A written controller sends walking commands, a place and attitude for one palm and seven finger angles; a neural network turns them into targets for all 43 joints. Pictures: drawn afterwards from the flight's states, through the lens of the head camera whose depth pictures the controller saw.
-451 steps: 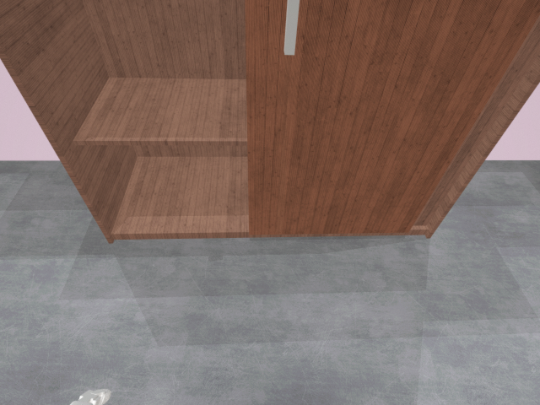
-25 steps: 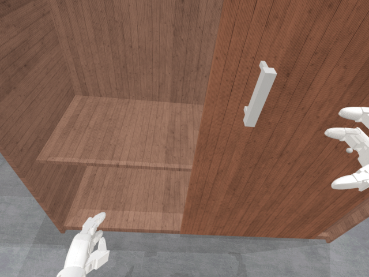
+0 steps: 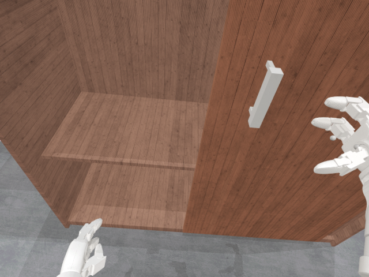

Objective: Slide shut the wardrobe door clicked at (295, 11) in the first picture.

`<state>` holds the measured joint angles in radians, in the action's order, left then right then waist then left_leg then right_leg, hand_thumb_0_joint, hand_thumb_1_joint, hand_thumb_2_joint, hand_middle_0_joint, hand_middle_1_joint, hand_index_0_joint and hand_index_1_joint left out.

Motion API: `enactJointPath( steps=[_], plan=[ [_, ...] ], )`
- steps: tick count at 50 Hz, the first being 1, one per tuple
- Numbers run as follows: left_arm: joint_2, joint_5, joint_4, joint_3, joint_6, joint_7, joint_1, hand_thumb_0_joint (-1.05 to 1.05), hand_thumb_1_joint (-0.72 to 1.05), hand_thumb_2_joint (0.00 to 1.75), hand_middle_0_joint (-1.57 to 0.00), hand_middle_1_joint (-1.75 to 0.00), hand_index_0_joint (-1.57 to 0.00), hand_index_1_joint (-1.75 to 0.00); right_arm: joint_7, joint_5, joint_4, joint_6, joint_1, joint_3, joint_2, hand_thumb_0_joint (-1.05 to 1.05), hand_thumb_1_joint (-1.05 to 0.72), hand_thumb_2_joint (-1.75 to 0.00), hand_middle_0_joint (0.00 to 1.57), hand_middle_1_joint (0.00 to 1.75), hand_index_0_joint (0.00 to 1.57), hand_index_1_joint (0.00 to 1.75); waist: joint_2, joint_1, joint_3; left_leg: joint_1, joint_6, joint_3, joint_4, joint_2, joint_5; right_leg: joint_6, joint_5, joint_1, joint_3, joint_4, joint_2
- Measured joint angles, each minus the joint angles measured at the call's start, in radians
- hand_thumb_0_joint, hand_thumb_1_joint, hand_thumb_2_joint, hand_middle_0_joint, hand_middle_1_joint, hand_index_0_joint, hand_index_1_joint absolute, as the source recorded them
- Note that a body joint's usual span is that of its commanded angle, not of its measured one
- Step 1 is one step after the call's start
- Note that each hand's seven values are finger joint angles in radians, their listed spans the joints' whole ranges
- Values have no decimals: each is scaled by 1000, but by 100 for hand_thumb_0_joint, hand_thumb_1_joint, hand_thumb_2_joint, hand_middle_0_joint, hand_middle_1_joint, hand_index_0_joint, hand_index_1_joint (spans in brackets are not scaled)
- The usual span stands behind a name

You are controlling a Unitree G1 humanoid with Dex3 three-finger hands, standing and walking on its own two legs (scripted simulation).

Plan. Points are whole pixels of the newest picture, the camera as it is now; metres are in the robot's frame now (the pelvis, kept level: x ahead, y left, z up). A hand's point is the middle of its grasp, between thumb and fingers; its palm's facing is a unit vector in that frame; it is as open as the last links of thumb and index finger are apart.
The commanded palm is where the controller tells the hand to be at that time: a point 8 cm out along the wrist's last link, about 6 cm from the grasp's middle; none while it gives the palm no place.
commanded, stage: move the hooked fingers beside the handle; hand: right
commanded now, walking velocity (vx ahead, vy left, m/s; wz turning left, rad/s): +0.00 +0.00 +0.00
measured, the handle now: (261, 94) +0.47 -0.15 +0.19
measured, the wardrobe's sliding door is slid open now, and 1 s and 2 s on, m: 0.61 0.61 0.61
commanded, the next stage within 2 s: none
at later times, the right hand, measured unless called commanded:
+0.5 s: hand (309, 121) +0.38 -0.23 +0.20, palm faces +0.06 +1.00 -0.04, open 14.0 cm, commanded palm +0.35 -0.27 +0.20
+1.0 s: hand (289, 108) +0.42 -0.20 +0.20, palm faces +0.05 +1.00 -0.03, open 13.9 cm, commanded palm +0.39 -0.26 +0.20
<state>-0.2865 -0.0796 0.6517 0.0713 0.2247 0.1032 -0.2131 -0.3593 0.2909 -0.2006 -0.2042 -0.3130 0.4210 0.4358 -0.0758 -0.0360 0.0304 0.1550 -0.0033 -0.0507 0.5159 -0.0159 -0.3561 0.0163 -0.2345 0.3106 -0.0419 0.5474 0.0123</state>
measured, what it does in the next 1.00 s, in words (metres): stands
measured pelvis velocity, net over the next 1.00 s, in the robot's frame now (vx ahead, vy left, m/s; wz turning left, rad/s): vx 0.00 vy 0.00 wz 0.03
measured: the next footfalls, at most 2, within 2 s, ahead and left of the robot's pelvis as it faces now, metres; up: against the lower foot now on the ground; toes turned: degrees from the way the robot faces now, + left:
none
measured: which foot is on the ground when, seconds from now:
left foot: down 0.00-1.00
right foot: down 0.00-1.00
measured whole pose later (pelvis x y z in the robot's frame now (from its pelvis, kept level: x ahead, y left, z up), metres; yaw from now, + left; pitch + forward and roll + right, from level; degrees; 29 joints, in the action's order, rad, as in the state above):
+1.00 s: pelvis +0.00 +0.00 +0.00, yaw +2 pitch +2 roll +0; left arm -0.28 -0.06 0.68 0.05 0.16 0.08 -0.27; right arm -0.21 0.19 -0.57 -0.13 -0.62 0.33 0.39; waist -0.06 0.02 0.03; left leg 0.19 -0.01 -0.02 0.50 -0.01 -0.34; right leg 0.01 -0.23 0.33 -0.01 0.53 0.02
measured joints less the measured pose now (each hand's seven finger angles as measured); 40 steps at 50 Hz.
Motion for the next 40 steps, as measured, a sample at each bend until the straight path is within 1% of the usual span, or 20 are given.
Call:
enactJointPath(
  steps=[11,19,27,35,40],
  plan=[
    [8,4,-5,2,-21,-7,5,2,90,90,-21,-30,-20,-30,37,-22,-68,-2,-55,-11,-8,-2,50,-30,30,120,30,120,2,15,6,6,-2,11,0,0,4,-2,3,-1,11,-6,2],
    [3,5,9,-1,-32,-2,-2,2,90,90,-21,-30,-20,-30,63,-41,-145,7,-132,-54,-23,-2,50,-30,30,120,30,120,5,18,-1,11,-2,8,0,-1,7,-2,7,4,8,-6,1],
    [4,9,11,-7,-42,-8,-20,2,90,90,-21,-30,-20,-30,86,-59,-221,33,-184,-48,-19,-2,50,-30,30,120,30,120,7,37,1,17,-2,18,-7,4,13,-2,8,6,17,-12,7],
    [-3,9,19,-15,-51,-12,-45,1,90,90,-21,-30,-20,-30,97,-74,-299,45,-237,-56,-13,-2,50,-30,30,120,30,120,8,48,1,27,-2,24,-8,6,14,-3,6,15,22,-11,9],
    [-5,11,23,-23,-54,-16,-57,1,90,90,-21,-30,-20,-30,114,-81,-305,64,-250,-65,-27,-2,50,-30,30,120,30,120,8,51,1,28,-3,27,-10,5,14,-4,5,16,25,-12,9]
  ],
)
